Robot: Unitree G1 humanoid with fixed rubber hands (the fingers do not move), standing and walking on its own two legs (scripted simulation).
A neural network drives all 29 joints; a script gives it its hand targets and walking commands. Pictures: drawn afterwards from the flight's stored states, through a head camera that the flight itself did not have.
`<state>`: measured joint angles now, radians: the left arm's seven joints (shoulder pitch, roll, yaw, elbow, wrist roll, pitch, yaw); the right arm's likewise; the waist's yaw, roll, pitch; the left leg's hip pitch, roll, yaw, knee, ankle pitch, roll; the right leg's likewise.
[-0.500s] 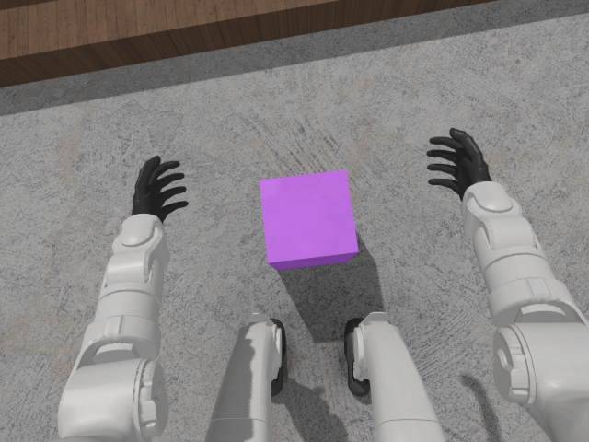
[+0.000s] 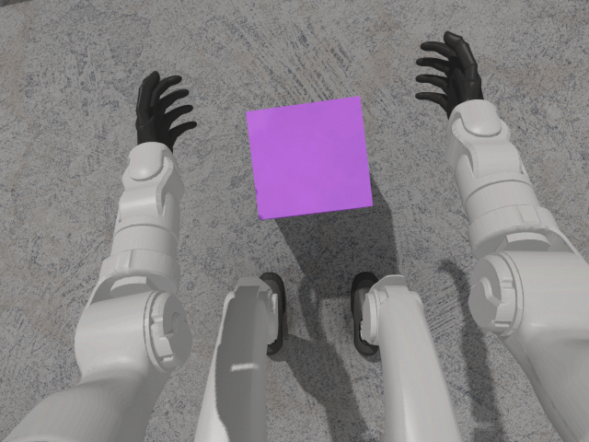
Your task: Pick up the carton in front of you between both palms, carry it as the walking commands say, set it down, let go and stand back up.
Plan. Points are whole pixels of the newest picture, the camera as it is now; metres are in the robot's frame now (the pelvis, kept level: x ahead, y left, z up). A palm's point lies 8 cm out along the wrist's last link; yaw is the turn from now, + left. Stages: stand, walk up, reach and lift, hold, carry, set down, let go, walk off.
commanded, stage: reach and lift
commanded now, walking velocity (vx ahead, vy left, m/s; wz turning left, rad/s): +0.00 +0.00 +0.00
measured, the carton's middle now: (309, 167) +0.47 +0.02 -0.46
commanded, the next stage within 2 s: none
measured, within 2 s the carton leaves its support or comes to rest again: leaves its support in 1.46 s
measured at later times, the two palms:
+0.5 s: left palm (210, 170) +0.45 +0.20 -0.35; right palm (410, 146) +0.48 -0.17 -0.35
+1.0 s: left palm (221, 170) +0.46 +0.19 -0.38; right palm (398, 153) +0.48 -0.16 -0.39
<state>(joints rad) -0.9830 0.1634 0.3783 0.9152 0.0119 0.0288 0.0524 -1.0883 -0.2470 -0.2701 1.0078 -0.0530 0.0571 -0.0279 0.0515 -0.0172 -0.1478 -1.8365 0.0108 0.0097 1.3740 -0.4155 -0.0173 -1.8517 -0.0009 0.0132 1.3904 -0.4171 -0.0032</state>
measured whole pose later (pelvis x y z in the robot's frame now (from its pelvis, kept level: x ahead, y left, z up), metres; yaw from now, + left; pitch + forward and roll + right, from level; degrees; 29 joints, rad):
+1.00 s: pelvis -0.04 +0.00 -0.21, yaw +1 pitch +40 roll +1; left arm -1.29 0.28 0.06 1.14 -0.29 -0.04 0.15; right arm -1.34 -0.35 0.00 1.18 0.24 -0.02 -0.10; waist 0.04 0.01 0.24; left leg -2.30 -0.01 0.00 2.14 -0.53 -0.02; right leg -2.31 -0.01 0.02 2.16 -0.55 0.00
